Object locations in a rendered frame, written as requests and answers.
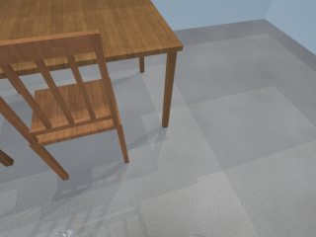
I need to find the chair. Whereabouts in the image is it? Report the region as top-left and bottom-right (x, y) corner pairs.
(0, 30), (129, 181)

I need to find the table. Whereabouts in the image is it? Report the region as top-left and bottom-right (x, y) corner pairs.
(0, 0), (184, 167)

